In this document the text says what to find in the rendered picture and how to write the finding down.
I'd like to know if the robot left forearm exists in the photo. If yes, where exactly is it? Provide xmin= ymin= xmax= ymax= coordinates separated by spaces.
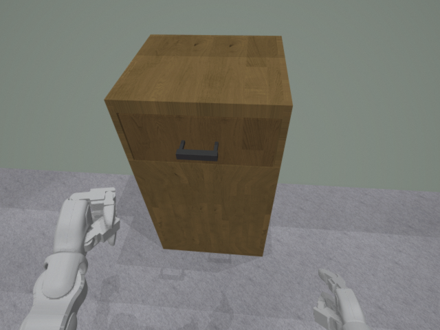
xmin=19 ymin=252 xmax=88 ymax=330

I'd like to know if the cabinet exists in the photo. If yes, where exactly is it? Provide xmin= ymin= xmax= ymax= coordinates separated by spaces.
xmin=104 ymin=34 xmax=293 ymax=256

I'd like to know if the left robot hand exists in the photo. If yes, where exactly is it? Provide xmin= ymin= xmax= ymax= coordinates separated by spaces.
xmin=53 ymin=187 xmax=120 ymax=256

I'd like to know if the right robot hand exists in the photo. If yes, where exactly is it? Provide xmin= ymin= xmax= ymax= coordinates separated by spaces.
xmin=313 ymin=268 xmax=367 ymax=330

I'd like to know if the handle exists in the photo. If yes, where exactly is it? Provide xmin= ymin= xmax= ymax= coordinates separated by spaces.
xmin=176 ymin=140 xmax=219 ymax=162

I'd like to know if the drawer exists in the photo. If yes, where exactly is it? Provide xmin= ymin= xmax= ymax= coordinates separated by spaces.
xmin=118 ymin=113 xmax=281 ymax=167

